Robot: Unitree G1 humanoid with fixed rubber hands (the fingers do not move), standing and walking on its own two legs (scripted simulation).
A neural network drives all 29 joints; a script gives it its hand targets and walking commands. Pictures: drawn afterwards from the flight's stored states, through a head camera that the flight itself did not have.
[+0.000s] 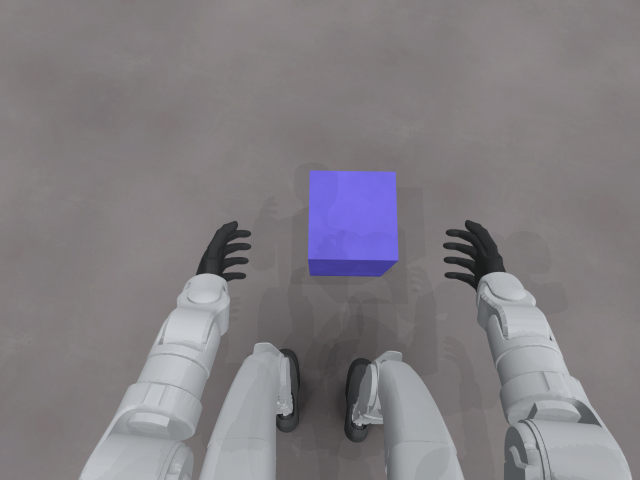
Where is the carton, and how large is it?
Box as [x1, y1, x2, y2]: [308, 170, 398, 276]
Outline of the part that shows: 310,170 308,263 310,275 380,276 398,260 395,172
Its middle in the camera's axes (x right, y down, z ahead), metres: +0.07 -0.04 +1.00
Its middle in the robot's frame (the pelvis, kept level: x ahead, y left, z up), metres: +0.53 -0.05 -0.57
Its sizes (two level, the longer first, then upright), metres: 0.210 0.200 0.250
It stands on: the floor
